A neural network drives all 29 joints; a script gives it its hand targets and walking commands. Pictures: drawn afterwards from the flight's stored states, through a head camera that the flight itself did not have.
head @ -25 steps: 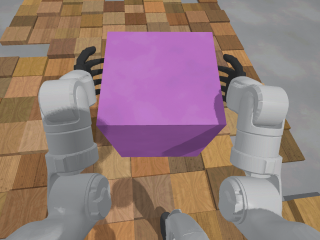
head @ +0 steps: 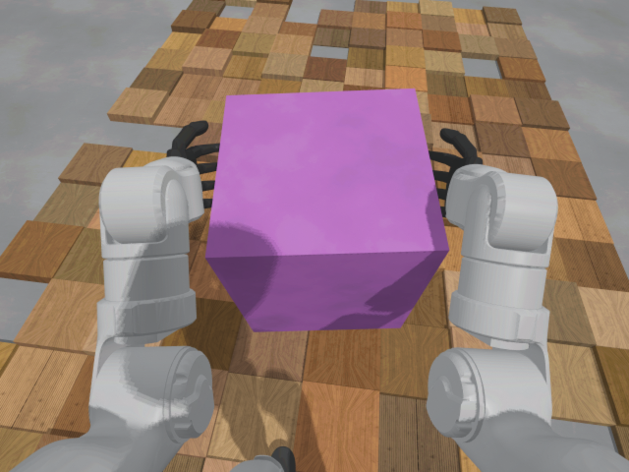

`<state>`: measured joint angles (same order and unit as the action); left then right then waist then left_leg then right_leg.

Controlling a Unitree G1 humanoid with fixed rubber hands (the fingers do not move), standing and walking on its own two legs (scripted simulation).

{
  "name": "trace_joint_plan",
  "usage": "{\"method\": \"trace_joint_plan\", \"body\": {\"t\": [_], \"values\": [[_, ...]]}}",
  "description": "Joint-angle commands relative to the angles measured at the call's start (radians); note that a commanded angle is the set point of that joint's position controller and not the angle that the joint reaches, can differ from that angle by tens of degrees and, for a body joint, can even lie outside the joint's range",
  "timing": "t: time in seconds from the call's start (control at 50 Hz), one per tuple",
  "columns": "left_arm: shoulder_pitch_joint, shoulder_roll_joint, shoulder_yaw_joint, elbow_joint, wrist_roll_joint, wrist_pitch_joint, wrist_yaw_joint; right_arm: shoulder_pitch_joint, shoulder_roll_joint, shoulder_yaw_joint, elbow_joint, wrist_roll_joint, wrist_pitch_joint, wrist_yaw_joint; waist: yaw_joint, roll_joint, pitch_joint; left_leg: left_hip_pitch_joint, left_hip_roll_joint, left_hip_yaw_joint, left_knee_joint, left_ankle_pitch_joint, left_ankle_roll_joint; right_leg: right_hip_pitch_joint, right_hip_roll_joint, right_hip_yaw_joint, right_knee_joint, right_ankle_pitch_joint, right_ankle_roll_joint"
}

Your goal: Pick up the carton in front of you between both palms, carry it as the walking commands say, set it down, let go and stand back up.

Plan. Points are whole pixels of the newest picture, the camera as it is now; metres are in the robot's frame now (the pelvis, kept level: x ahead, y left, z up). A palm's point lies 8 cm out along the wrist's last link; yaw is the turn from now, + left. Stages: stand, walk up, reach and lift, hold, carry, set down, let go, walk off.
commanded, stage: carry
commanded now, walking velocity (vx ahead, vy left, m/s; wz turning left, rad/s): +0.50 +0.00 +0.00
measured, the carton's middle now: (324, 225) +0.40 +0.02 +0.08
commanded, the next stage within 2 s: none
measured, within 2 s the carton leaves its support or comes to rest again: neither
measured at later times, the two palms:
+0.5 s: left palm (247, 112) +0.63 +0.16 +0.08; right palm (427, 122) +0.63 -0.13 +0.08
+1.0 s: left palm (237, 6) +0.92 +0.23 +0.12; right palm (383, 17) +0.90 -0.06 +0.12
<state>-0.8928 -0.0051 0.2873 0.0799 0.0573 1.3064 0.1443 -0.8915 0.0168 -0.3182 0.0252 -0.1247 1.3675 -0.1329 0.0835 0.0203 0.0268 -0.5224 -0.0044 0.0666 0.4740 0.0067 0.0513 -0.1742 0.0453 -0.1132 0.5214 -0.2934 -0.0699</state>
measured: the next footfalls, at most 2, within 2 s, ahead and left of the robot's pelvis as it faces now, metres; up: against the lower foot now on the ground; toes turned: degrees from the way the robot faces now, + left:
left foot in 0.02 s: +0.17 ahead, +0.09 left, -0.01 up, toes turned +5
right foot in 0.44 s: +0.44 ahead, -0.07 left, +0.00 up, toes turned -6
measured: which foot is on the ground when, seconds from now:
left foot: up 0.00-0.00, down 0.02-0.44, up 0.46-0.78, down 0.80-1.00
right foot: down 0.00-0.04, up 0.06-0.42, down 0.44-0.80, up 0.82-1.00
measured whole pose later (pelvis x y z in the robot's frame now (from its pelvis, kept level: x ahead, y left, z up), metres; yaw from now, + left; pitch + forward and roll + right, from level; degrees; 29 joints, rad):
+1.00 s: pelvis +0.59 +0.09 +0.00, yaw +0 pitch +4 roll -2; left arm -0.53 -0.03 0.14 0.05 0.10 1.28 0.13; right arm -0.45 0.07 -0.15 -0.02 -0.10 1.26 -0.13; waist -0.03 -0.02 -0.15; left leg -0.25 0.02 0.15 0.40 -0.29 0.07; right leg -0.63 -0.08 -0.07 1.08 -0.31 0.00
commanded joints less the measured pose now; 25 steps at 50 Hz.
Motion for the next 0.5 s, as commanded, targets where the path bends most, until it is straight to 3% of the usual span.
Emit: {"method": "trace_joint_plan", "body": {"t": [0.0, 0.02, 0.04, 0.06, 0.08, 0.1, 0.12, 0.16, 0.22, 0.26, 0.34, 0.38, 0.4, 0.42, 0.44, 0.46, 0.48], "values": [[-0.774, -1.094, -0.648, -0.027, -0.49, 0.011, -0.271, -0.709, 0.988, 0.609, 0.043, 0.396, -0.034, 0.199, -0.089, -0.081, -0.547, 0.457, 0.009, 0.041, -0.159, 0.166, 0.024, 0.118, -0.14, 0.052, 0.236, 0.597, -0.013], [-0.782, -1.093, -0.643, 0.001, -0.479, 0.012, -0.27, -0.689, 0.979, 0.6, 0.087, 0.397, -0.035, 0.209, -0.107, 0.075, -0.572, 0.723, 0.172, -0.11, -0.031, 0.466, 0.065, -0.158, -0.093, 0.046, 0.388, 0.193, 0.015], [-0.768, -1.127, -0.625, 0.046, -0.478, 0.019, -0.269, -0.657, 0.948, 0.558, 0.135, 0.384, -0.041, 0.213, -0.146, 0.274, -0.663, 1.044, 0.355, -0.389, 0.053, 0.587, 0.229, -0.508, 0.007, 0.079, 0.659, -0.24, 0.065], [-0.748, -1.11, -0.605, 0.047, -0.464, 0.015, -0.263, -0.618, 0.976, 0.557, 0.156, 0.402, -0.046, 0.222, -0.162, 0.247, -0.675, 1.036, 0.364, -0.453, 0.025, 0.332, 0.267, -0.633, -0.01, 0.121, 0.776, -0.282, 0.065], [-0.768, -1.11, -0.601, 0.039, -0.453, 0.012, -0.257, -0.641, 1.023, 0.568, 0.133, 0.427, -0.052, 0.231, -0.156, 0.145, -0.646, 0.973, 0.323, -0.42, 0.004, 0.224, 0.226, -0.644, -0.043, 0.153, 0.738, -0.212, 0.045], [-0.754, -1.12, -0.591, 0.044, -0.44, 0.007, -0.252, -0.675, 1.062, 0.581, 0.113, 0.453, -0.057, 0.239, -0.14, 0.069, -0.593, 0.88, 0.307, -0.392, -0.024, 0.214, 0.194, -0.637, -0.07, 0.145, 0.687, -0.161, 0.047], [-0.735, -1.138, -0.575, 0.049, -0.429, 0.002, -0.249, -0.707, 1.099, 0.59, 0.088, 0.476, -0.062, 0.247, -0.132, 0.043, -0.571, 0.818, 0.297, -0.374, -0.047, 0.215, 0.175, -0.612, -0.08, 0.135, 0.647, -0.121, 0.049], [-0.666, -1.161, -0.56, 0.064, -0.405, -0.01, -0.241, -0.728, 1.158, 0.612, 0.046, 0.515, -0.073, 0.258, -0.125, 0.052, -0.549, 0.739, 0.268, -0.308, -0.076, 0.187, 0.15, -0.581, -0.074, 0.106, 0.587, -0.079, 0.059], [-0.555, -1.198, -0.566, 0.054, -0.366, -0.033, -0.23, -0.661, 1.217, 0.633, 0.022, 0.526, -0.092, 0.274, -0.138, 0.096, -0.527, 0.738, 0.247, -0.251, -0.091, 0.226, 0.151, -0.617, -0.072, 0.065, 0.487, -0.056, 0.07], [-0.487, -1.22, -0.586, 0.015, -0.345, -0.051, -0.228, -0.61, 1.252, 0.663, -0.011, 0.526, -0.107, 0.285, -0.132, 0.082, -0.494, 0.698, 0.236, -0.205, -0.113, 0.262, 0.131, -0.568, -0.069, 0.028, 0.341, -0.01, 0.073], [-0.354, -1.239, -0.679, -0.127, -0.339, -0.088, -0.228, -0.456, 1.266, 0.746, -0.13, 0.518, -0.136, 0.292, -0.111, 0.114, -0.464, 0.647, 0.206, -0.065, -0.096, 0.508, 0.051, -0.356, -0.02, -0.064, 0.078, 0.168, 0.055], [-0.289, -1.231, -0.74, -0.218, -0.351, -0.1, -0.235, -0.354, 1.239, 0.787, -0.194, 0.501, -0.15, 0.288, -0.093, 0.102, -0.514, 0.599, 0.18, 0.015, 0.047, 0.669, 0.003, -0.102, 0.028, -0.122, -0.067, 0.284, 0.034], [-0.269, -1.221, -0.768, -0.265, -0.357, -0.108, -0.242, -0.31, 1.211, 0.809, -0.228, 0.49, -0.159, 0.286, -0.083, 0.08, -0.558, 0.506, 0.155, 0.056, 0.169, 0.599, -0.019, 0.105, 0.023, -0.119, -0.141, 0.334, 0.023], [-0.21, -1.222, -0.797, -0.289, -0.363, -0.109, -0.25, -0.281, 1.186, 0.833, -0.248, 0.483, -0.162, 0.285, -0.053, 0.02, -0.585, 0.315, 0.133, 0.047, 0.295, 0.329, -0.041, 0.335, -0.091, 0.012, -0.122, 0.354, 0.001], [-0.182, -1.2, -0.809, -0.307, -0.359, -0.111, -0.256, -0.236, 1.183, 0.858, -0.257, 0.481, -0.163, 0.291, -0.061, -0.164, -0.609, 0.14, 0.044, 0.057, 0.448, -0.325, -0.066, 0.5, -0.301, 0.271, -0.032, 0.727, -0.041], [-0.113, -1.124, -0.792, -0.253, -0.332, -0.114, -0.259, -0.167, 1.176, 0.862, -0.217, 0.472, -0.149, 0.293, -0.03, -0.321, -0.669, -0.12, -0.06, -0.015, 0.654, -0.566, -0.08, 0.691, -0.43, 0.532, -0.07, 0.705, -0.231], [-0.064, -1.128, -0.81, -0.271, -0.341, -0.116, -0.267, -0.128, 1.151, 0.863, -0.223, 0.456, -0.153, 0.296, -0.023, -0.258, -0.661, -0.206, -0.014, -0.082, 0.78, -0.584, -0.061, 0.663, -0.455, 0.535, -0.087, 0.575, -0.268]]}}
